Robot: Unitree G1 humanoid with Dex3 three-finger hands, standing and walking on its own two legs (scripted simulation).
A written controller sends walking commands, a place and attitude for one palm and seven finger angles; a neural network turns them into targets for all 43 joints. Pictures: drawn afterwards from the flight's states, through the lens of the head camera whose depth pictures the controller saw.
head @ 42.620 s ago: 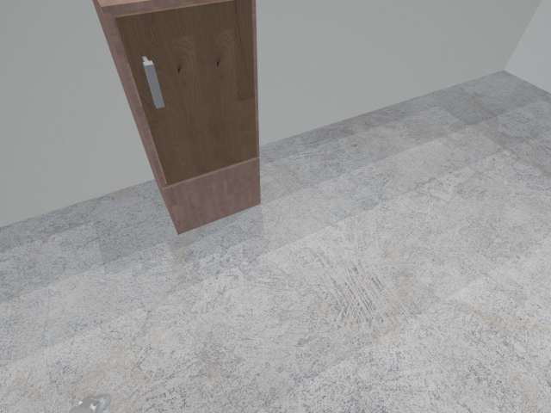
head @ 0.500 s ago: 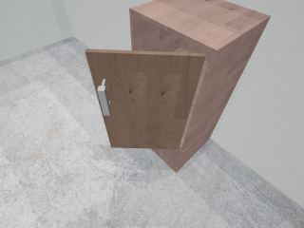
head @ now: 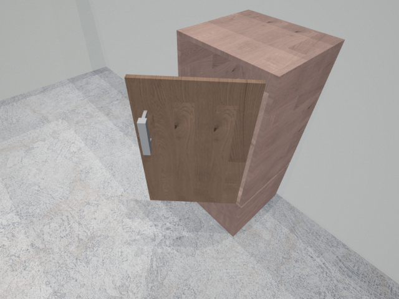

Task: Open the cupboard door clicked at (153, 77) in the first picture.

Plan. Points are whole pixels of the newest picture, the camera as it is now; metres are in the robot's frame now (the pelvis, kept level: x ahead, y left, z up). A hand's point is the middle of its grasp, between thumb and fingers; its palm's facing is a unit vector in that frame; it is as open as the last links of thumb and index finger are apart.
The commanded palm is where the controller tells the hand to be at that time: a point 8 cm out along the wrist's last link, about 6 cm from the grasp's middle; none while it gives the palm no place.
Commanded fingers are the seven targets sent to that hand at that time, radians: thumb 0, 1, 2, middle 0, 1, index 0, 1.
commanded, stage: raise the hand with hooked fingers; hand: left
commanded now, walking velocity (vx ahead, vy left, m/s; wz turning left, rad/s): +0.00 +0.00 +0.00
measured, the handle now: (146, 132) +0.58 +0.21 -0.02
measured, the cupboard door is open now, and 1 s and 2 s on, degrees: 45 45 45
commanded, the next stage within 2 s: none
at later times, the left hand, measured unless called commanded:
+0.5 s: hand out of the picture +0.14 +0.21 -0.09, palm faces +0.09 -1.00 +0.01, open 8.9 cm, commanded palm +0.14 +0.27 -0.05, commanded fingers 0.00 0.32 0.65 -0.24 -0.68 -0.24 -0.68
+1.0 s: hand (88, 247) +0.23 +0.26 -0.04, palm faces +0.08 -0.99 -0.06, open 11.9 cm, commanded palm +0.20 +0.30 -0.03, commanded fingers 0.00 -0.27 0.40 -0.28 -1.05 -0.28 -1.05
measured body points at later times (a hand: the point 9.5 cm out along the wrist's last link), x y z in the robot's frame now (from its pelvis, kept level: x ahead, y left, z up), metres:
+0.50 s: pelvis -0.05 -0.02 -0.11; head +0.01 +0.00 +0.34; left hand +0.13 +0.27 -0.09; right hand +0.17 -0.26 -0.15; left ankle +0.00 +0.09 -0.74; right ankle +0.03 -0.12 -0.74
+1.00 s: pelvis +0.01 +0.00 -0.09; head +0.09 +0.02 +0.35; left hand +0.22 +0.31 -0.03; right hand +0.19 -0.25 -0.16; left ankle +0.00 +0.09 -0.74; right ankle +0.03 -0.12 -0.74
